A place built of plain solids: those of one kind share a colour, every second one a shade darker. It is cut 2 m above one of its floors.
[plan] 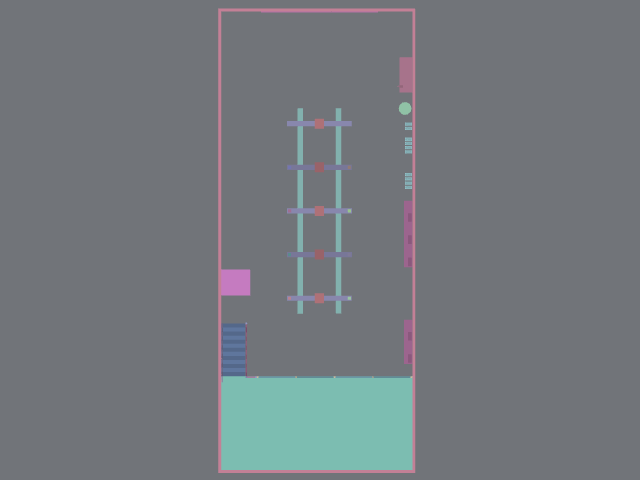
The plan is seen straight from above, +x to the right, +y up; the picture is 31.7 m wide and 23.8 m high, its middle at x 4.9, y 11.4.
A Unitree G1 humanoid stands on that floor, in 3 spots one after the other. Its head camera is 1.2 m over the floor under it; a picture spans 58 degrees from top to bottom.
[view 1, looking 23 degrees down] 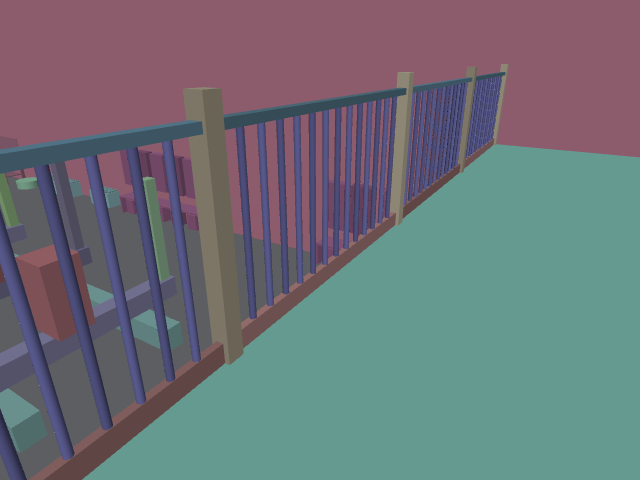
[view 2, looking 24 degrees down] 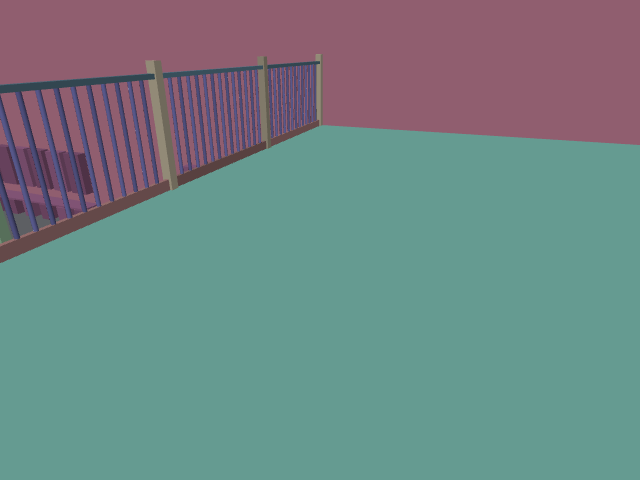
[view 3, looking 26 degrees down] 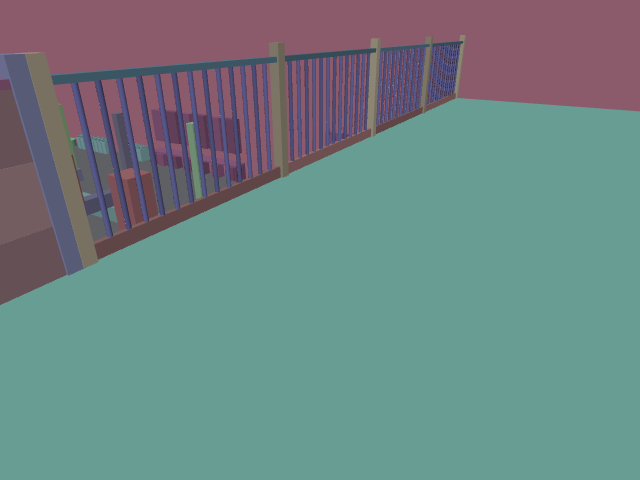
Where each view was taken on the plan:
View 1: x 2.60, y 3.47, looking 31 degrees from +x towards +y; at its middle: wall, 8.72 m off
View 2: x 2.50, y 1.93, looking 21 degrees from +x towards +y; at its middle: gal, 2.95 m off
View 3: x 0.64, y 2.35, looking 31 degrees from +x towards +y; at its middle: gal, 2.74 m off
